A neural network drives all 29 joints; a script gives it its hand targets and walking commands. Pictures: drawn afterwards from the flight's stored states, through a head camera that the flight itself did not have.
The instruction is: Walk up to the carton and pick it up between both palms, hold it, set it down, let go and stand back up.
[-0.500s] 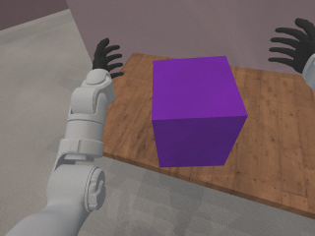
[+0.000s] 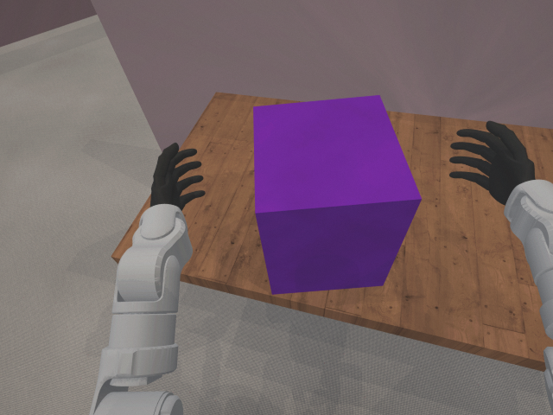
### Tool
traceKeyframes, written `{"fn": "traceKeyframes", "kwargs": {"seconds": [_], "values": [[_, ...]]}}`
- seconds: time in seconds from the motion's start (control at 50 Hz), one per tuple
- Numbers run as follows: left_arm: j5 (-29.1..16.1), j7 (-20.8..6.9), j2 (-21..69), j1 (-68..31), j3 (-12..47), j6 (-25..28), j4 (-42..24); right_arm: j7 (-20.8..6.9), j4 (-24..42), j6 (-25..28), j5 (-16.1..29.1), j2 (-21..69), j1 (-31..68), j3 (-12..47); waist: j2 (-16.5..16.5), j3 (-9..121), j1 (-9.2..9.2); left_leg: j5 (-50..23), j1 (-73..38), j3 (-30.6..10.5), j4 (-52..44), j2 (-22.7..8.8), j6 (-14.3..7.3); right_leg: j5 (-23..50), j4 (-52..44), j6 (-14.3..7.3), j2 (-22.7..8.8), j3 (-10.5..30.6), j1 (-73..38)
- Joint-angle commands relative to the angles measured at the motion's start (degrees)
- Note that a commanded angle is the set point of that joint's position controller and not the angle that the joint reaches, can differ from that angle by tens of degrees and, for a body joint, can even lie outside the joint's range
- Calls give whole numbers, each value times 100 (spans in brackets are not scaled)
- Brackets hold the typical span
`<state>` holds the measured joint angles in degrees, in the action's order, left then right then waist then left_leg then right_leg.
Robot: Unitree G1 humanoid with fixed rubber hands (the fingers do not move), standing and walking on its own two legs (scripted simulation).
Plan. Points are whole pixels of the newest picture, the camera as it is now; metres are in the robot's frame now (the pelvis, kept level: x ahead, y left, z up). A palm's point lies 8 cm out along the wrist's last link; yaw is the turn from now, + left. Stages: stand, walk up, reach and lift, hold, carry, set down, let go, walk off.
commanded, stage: set down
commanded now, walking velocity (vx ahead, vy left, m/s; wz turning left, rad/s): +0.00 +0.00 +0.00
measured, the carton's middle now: (322, 201) +0.46 +0.00 +0.02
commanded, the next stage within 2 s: none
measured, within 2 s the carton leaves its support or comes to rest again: neither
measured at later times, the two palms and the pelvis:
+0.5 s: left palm (176, 245) +0.32 +0.19 +0.09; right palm (525, 237) +0.37 -0.26 +0.08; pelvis +0.01 +0.00 +0.00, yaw -1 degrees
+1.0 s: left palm (199, 270) +0.31 +0.17 +0.05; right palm (538, 285) +0.32 -0.28 +0.04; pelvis +0.02 +0.01 +0.00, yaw -2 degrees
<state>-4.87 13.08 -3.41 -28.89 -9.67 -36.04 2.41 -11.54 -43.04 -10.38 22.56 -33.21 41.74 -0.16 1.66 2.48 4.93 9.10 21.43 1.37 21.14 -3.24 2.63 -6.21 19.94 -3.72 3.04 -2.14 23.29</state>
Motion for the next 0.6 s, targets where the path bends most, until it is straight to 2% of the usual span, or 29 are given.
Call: {"fn": "traceKeyframes", "kwargs": {"seconds": [0.0, 0.04, 0.06, 0.08, 0.14, 0.18, 0.22, 0.26, 0.28, 0.34, 0.4, 0.42, 0.48, 0.52, 0.54, 0.58], "values": [[128, -1, -466, -1640, -63, 202, -1065, -23, 889, 249, 28, -1398, 2107, -383, -758, 3147, -104, -915, -723, -41, -142, 363, -172, 1435, 126, 337, -6, 495, -2346], [134, 34, -440, -1545, -91, 297, -1019, -73, 1049, 315, 0, -1258, 2042, -335, -908, 3043, -17, -772, -700, -21, -210, 350, -243, 1133, 83, 323, 3, 483, -2241], [153, 38, -405, -1357, -128, 340, -953, -100, 1162, 342, 1, -1242, 1904, -260, -1010, 2953, 74, -846, -689, 15, -218, 352, -276, 1202, 55, 351, -24, 543, -2320], [211, 31, -356, -1062, -131, 381, -1028, -100, 1201, 379, -6, -1233, 1674, -255, -1006, 2981, 85, -949, -740, 28, -257, 368, -271, 1469, 82, 349, 2, 509, -2455], [321, -84, -273, -806, -122, 513, -977, -66, 1225, 443, 28, -1189, 1299, -204, -1063, 2808, -1, -891, -629, 39, -311, 415, -301, 1874, 78, 422, -112, 674, -2758], [276, -95, -299, -890, -37, 652, -1033, -40, 1321, 550, 23, -1145, 1221, -284, -896, 2705, -57, -688, -561, 53, -348, 436, -285, 1929, 128, 392, -120, 643, -2692], [364, -75, -182, -639, -21, 842, -1310, -52, 1376, 725, -1, -1098, 896, -319, -759, 2740, -95, -883, -636, 34, -314, 423, -227, 2192, 136, 392, -125, 633, -2717], [411, -98, -120, -467, 42, 950, -1323, -39, 1399, 842, 36, -1134, 721, -358, -709, 2730, -210, -995, -699, -21, -282, 413, -212, 2546, 177, 396, -155, 671, -2843], [410, -105, -106, -420, 67, 1036, -1318, -52, 1423, 908, 62, -1119, 682, -350, -607, 2774, -200, -964, -688, -32, -283, 425, -211, 2580, 204, 387, -170, 652, -2798], [489, -90, -19, -81, 118, 1241, -1268, -87, 1264, 1088, 14, -1086, 344, -342, -631, 2619, -228, -1028, -866, -54, -259, 399, -196, 2611, 202, 359, -147, 619, -2712], [483, -63, 32, 74, 101, 1400, -1082, -131, 1349, 1163, 18, -1017, 208, -249, -877, 2315, -141, -663, -688, -29, -371, 390, -279, 1948, 85, 379, -193, 721, -2688], [457, -65, 32, 222, 125, 1456, -1008, -147, 1395, 1196, 12, -1009, 101, -270, -914, 2268, -127, -647, -748, -23, -410, 382, -298, 1926, 64, 366, -155, 649, -2612], [470, -84, 138, 448, 254, 1611, -851, -160, 1438, 1324, -102, -945, -126, -359, -1033, 2064, -178, -560, -824, 1, -393, 369, -300, 1582, -5, 336, -146, 649, -2520], [428, -67, 191, 503, 373, 1767, -889, -204, 1452, 1456, -105, -929, -264, -415, -905, 2033, -173, -525, -844, 8, -398, 360, -286, 1384, -12, 274, -147, 638, -2340], [439, -40, 184, 387, 429, 1837, -852, -234, 1314, 1481, -87, -909, -277, -429, -835, 1987, -213, -457, -863, -16, -373, 362, -290, 1196, -34, 249, -165, 651, -2237], [471, 68, 163, 364, 439, 1959, -1020, -287, 1288, 1529, -71, -877, -473, -431, -680, 1984, -177, -295, -799, -12, -395, 332, -282, 679, -97, 213, -200, 693, -2152]]}}
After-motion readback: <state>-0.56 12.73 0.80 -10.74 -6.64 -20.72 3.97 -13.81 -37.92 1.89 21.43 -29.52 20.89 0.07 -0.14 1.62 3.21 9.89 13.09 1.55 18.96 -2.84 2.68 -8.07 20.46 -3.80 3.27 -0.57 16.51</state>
